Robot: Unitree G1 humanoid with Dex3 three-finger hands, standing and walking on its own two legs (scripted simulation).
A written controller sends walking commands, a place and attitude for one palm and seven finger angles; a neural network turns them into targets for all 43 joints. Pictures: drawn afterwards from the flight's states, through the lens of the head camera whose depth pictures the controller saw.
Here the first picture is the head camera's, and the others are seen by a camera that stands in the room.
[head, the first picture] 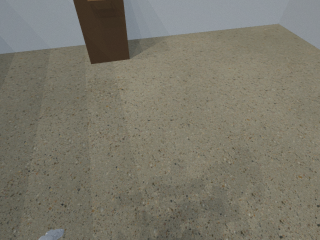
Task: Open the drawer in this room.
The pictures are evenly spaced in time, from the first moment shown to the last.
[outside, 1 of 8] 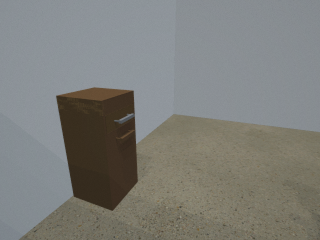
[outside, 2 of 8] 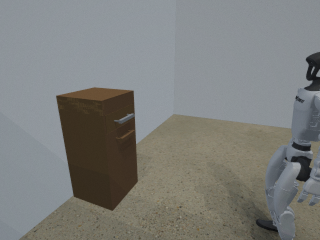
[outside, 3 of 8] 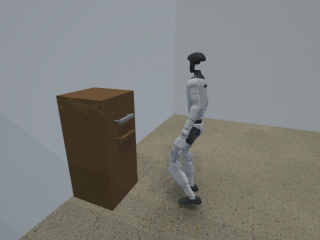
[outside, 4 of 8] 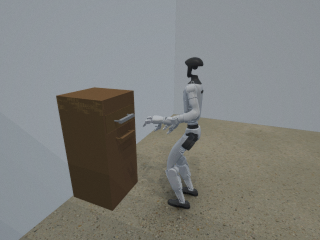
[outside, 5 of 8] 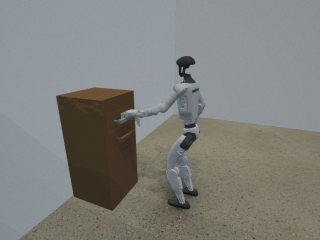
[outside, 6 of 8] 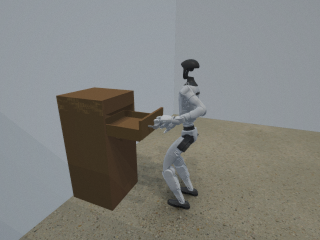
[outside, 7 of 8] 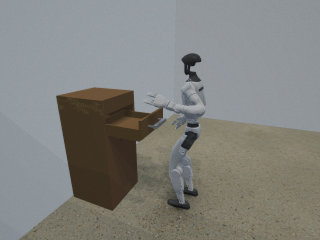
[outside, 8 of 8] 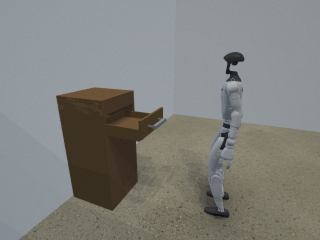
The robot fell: no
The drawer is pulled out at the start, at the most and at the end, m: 0.00 0.30 0.30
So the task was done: yes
